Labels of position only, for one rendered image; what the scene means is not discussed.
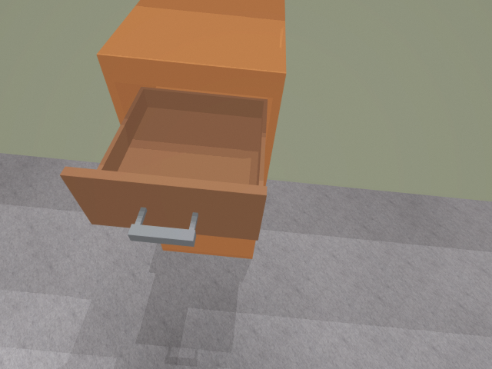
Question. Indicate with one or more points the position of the drawer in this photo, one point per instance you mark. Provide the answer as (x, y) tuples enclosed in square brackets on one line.
[(179, 152)]

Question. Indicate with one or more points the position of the handle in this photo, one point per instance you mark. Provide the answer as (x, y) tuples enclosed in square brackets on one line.
[(162, 235)]

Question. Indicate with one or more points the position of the cabinet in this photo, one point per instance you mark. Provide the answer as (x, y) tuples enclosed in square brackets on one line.
[(222, 47)]

